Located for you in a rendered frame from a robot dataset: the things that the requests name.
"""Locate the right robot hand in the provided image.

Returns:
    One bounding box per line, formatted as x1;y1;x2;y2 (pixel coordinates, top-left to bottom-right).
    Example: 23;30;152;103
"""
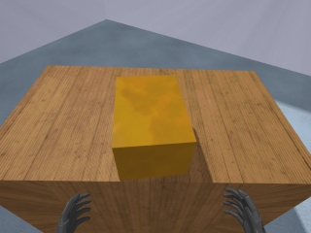
223;187;266;233

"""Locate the left robot hand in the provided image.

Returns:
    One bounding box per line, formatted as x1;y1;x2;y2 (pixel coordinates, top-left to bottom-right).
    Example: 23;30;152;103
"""
55;193;91;233

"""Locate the carton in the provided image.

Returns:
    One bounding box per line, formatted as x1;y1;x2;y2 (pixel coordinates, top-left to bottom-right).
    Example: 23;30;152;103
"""
112;75;197;181

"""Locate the pedestal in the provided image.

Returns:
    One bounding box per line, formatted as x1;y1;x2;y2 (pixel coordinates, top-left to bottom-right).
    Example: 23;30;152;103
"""
0;65;311;233

